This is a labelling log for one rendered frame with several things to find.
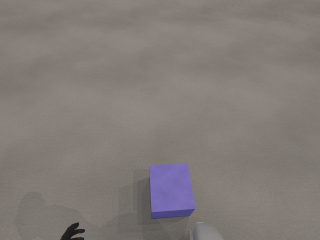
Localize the robot left hand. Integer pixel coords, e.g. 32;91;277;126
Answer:
60;222;85;240

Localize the carton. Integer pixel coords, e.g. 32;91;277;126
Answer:
149;163;196;219

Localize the right robot thigh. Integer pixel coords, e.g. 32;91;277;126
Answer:
189;223;225;240

